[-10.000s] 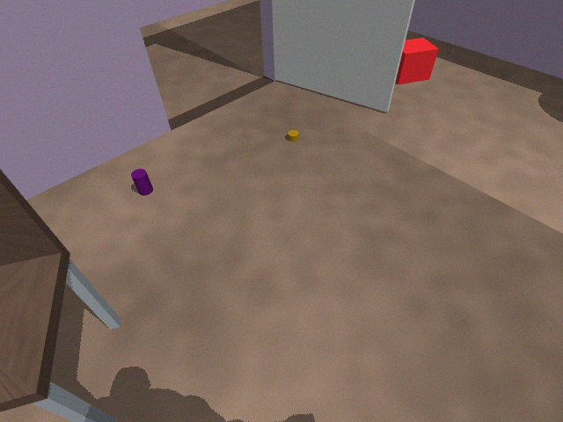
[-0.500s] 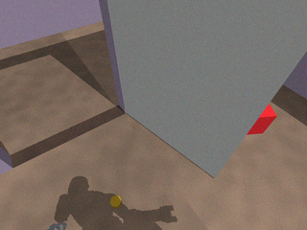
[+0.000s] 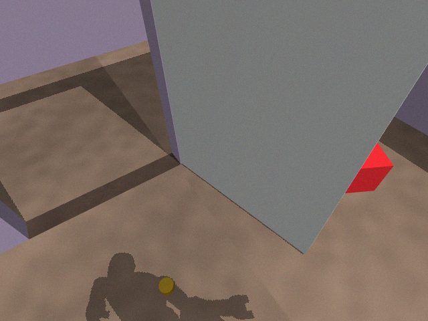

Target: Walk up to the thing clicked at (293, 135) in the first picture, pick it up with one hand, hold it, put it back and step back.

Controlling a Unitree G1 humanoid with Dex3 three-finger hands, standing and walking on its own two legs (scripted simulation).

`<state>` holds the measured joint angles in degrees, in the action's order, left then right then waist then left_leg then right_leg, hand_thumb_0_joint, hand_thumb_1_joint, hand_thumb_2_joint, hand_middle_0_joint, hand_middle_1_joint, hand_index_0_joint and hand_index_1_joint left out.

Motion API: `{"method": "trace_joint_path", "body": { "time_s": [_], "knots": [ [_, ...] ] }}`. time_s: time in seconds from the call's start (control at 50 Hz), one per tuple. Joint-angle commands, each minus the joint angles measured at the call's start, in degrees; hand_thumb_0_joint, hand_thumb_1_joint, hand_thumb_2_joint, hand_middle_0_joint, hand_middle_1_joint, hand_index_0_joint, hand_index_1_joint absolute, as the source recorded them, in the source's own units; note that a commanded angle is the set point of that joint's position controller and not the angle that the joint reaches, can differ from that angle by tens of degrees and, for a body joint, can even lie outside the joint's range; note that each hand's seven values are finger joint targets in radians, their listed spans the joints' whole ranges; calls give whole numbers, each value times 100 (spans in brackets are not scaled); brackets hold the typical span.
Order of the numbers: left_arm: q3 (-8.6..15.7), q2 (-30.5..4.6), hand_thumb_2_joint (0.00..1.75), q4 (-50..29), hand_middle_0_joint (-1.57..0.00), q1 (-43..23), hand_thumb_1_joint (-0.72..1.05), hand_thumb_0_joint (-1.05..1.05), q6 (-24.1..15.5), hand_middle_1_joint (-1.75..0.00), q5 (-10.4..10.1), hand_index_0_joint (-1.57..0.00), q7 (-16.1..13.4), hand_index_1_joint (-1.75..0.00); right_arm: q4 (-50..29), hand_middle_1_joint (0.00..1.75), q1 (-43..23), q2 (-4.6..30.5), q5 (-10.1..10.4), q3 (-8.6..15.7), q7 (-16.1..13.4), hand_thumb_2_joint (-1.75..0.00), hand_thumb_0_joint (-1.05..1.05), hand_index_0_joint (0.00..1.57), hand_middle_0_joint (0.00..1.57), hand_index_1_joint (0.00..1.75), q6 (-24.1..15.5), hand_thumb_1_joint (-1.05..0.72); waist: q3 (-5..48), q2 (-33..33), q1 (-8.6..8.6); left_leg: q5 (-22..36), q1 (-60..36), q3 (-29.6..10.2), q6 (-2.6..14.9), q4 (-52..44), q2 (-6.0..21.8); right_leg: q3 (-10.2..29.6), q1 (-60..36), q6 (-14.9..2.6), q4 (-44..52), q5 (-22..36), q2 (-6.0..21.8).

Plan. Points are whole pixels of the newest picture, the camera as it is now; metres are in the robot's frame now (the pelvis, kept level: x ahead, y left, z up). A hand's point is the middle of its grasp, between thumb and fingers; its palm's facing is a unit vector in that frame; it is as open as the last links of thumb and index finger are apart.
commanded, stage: walk up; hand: left
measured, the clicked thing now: (166, 286) +0.40 +0.25 -0.76
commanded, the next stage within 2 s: none
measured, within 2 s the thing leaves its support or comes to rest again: neither
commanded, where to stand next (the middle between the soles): +0.04 -0.01 m, yaw +0 degrees
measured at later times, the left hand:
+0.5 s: hand out of the picture +0.09 +0.26 -0.16, palm faces -0.01 -0.94 -0.34, open 7.4 cm
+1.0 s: hand out of the picture -0.05 +0.24 -0.15, palm faces +0.01 -0.90 -0.44, open 7.4 cm
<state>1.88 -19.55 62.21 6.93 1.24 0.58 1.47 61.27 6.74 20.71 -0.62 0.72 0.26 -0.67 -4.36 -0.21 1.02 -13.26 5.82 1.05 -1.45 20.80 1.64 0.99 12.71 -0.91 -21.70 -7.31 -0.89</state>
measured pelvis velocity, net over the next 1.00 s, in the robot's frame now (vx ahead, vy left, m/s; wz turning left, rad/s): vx -0.05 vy -0.04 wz -0.01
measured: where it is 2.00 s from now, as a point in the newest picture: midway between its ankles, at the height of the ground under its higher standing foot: outside the picture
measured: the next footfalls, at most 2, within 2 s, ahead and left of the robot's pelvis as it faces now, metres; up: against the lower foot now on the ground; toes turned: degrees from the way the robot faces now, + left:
right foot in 0.82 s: -0.01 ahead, -0.14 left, +0.00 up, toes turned +1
left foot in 1.18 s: +0.06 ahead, +0.14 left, +0.00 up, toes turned +0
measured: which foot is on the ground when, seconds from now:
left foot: down 0.00-0.82, up 0.84-1.00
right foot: down 0.00-0.64, up 0.66-0.80, down 0.82-1.00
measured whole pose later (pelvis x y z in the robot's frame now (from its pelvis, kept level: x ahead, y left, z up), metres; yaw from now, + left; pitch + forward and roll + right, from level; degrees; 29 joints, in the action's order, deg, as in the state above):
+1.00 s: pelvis -0.05 -0.04 -0.02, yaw -1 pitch -3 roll -1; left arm 3.0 -20.2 53.7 21.4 -2.7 2.0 -0.9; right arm 49.2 12.3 26.0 -3.2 5.1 2.3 3.1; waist -5.8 4.7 2.1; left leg -22.2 29.7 -6.6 0.1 60.4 -0.3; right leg 1.8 11.9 -0.1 -35.9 -20.8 -1.1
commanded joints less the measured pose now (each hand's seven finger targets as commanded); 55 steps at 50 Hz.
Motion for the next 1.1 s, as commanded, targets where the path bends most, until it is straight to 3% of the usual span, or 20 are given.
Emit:
{"method": "trace_joint_path", "body": {
  "time_s": [0.0, 0.1, 0.38, 0.4, 0.48, 0.58, 0.62, 0.64, 0.66, 0.68, 0.72, 0.76, 0.78, 0.8, 0.82, 0.84, 0.86, 0.92, 1.02, 1.08],
  "knots": [
    [287, -1269, 90, -413, -20, -250, 90, 0, -154, -30, 3, -20, -67, -30, -301, 30, -88, 1291, 12, 286, -98, -90, 0, 20, 20, 30, -152, -90, 745, 34, -46, 467, 62, -501, 366, -367, 601, 718, -428, -191, 260, 433, 722],
    [258, -1239, 90, -439, -20, -265, 90, 0, -135, -30, -7, -20, -66, -30, -341, 30, -152, 1264, 22, 252, -119, -90, 0, 20, 20, 30, -158, -90, 653, 24, -24, 633, 212, -478, 381, -371, 638, 671, -505, -174, 150, 798, 694],
    [269, -1282, 90, -430, -20, -306, 90, 0, -127, -30, 9, -20, -53, -30, -357, 30, -117, 1313, 17, 282, -98, -90, 0, 20, 20, 30, -147, -90, 563, -61, -54, 72, 216, -494, 395, -395, 600, 769, -328, -187, 306, 102, 669],
    [476, -1642, 90, -697, -20, -413, 90, 0, 31, -30, 84, -20, -6, -30, -412, 30, 15, 1545, 45, 388, -224, -90, 0, 20, 20, 30, -71, -90, 17, -435, -70, 1328, 593, -504, 411, 138, 606, 641, -19, -268, -234, 1663, 639],
    [516, -1548, 90, -1143, -20, -309, 90, 0, 203, -30, 57, -20, 43, -30, -765, 30, 185, 1525, 126, 489, -313, -90, 0, 20, 20, 30, -4, -90, 1047, -147, -81, 1754, 246, -441, 590, 1219, 582, 575, -21, -614, -885, 2254, 728],
    [562, -1557, 90, -1688, -20, -453, 90, 0, 369, -30, 112, -20, 106, -30, -1164, 30, 420, 1639, 75, 624, -346, -90, 0, 20, 20, 30, 103, -90, 1125, 68, -167, 770, 667, -1058, 1040, 1716, 837, 764, 774, -835, -1902, 899, 667],
    [585, -1396, 90, -1799, -20, -279, 90, 0, 451, -30, 157, -20, 121, -30, -1428, 30, 219, 2035, -38, 759, -364, -90, 0, 20, 20, 30, 63, -90, 811, 1068, -159, 1168, 1549, -2431, 1832, 349, 2221, 274, 867, -296, -3815, -1438, -129],
    [645, -1481, 90, -1889, -20, -291, 90, 0, 504, -30, 178, -20, 113, -30, -1567, 30, 113, 2313, -98, 836, -408, -90, 0, 20, 20, 30, 5, -90, 561, 1240, -150, 1473, 1919, -2969, 2189, -25, 2823, 772, 1058, -153, -4762, -2620, -66],
    [685, -1601, 90, -1847, -20, -60, 90, 0, 515, -30, 165, -20, 117, -30, -1659, 30, -165, 2291, -93, 848, -469, -90, 0, 20, 20, 30, -28, -90, 477, 913, 93, 1205, 2234, -2660, 2126, 95, 2759, 1027, 908, -118, -5240, -2635, 79],
    [683, -1580, 90, -1710, -20, 199, 90, 0, 469, -30, 124, -20, 124, -30, -1686, 30, -398, 2092, -124, 783, -484, -90, 0, 20, 20, 30, -63, -90, 419, 628, 290, 938, 2229, -2050, 1834, 396, 2273, 892, 796, -123, -5068, -2461, 92],
    [644, -1423, 90, -1564, -20, 492, 90, 0, 255, -30, 27, -20, 136, -30, -1761, 30, -334, 1907, -249, 725, -375, -90, 0, 20, 20, 30, -125, -90, 584, 967, 307, -447, 1808, -1272, 1206, 723, 1469, 414, 494, -195, -3086, -2532, 274],
    [640, -1211, 90, -1068, -20, 1441, 90, 0, -32, -30, 49, -20, 95, -30, -1665, 30, -210, 1601, -333, 642, -173, -90, 0, 20, 20, 30, -8, -90, 852, 537, 555, -1871, 1767, -381, 803, 1924, 510, -356, -842, -2, -767, -1923, -285],
    [741, -1630, 90, -1066, -20, 1731, 90, 0, -199, -30, 162, -20, -34, -30, -1683, 30, 135, 1205, -307, 511, -124, -90, 0, 20, 20, 30, 96, -90, 452, -422, 613, -1888, 2652, -173, 619, 3413, 166, 986, -1319, 21, -45, -2343, 228],
    [809, -2246, 90, -1355, -20, 1399, 90, 0, -406, -30, 275, -20, -137, -30, -1789, 30, 385, 855, -289, 374, -82, -90, 0, 20, 20, 30, 130, -90, 40, -1166, 273, -2279, 3873, -353, 290, 4424, -332, 3804, -1117, -389, 546, -2550, 1661],
    [856, -2743, 90, -1512, -20, 921, 90, 0, -416, -30, 241, -20, -200, -30, -1914, 30, 0, 1388, -291, 542, -129, -90, 0, 20, 20, 30, 129, -90, 3, -676, 248, -2181, 3812, -1237, 318, 4363, -24, 4989, -271, -1369, 944, -2912, 2501],
    [865, -2666, 90, -1493, -20, 906, 90, 0, -460, -30, 160, -20, -250, -30, -1884, 30, -271, 1738, -244, 645, -93, -90, 0, 20, 20, 30, 112, -90, -385, -50, 279, -1851, 3740, -1412, 280, 4446, 105, 4706, 79, -1434, 1105, -3361, 2440],
    [797, -2442, 90, -1430, -20, 833, 90, 0, -543, -30, 135, -20, -311, -30, -1788, 30, -190, 1772, -235, 720, 8, -90, 0, 20, 20, 30, 141, -90, -592, 332, 128, -1330, 3822, -1446, 231, 4432, 165, 3812, -148, -1112, 786, -2999, 2032],
    [740, -2160, 90, -1417, -20, 1026, 90, 0, -671, -30, 127, -20, -446, -30, -1611, 30, 536, 1560, -245, 751, 185, -90, 0, 20, 20, 30, 268, -90, -223, -187, -68, -736, 3004, -1239, 156, 4101, 148, 2220, -126, -615, 208, -1006, 1566],
    [621, -1906, 90, -1492, -20, 1237, 90, 0, -687, -30, 151, -20, -464, -30, -1671, 30, 352, 1281, -176, 741, 214, -90, 0, 20, 20, 30, 357, -90, -129, -752, 28, -763, 2258, -954, 85, 3403, -12, 1266, 213, -878, -159, 664, 1372],
    [526, -1774, 90, -1588, -20, 1035, 90, 0, -587, -30, 123, -20, -363, -30, -1581, 30, 209, 1134, -23, 648, 164, -90, 0, 20, 20, 30, 199, -90, 156, -1266, 59, -843, 1449, -248, 140, 2091, -88, 741, 155, -859, -715, 1509, 1132]
  ]
}}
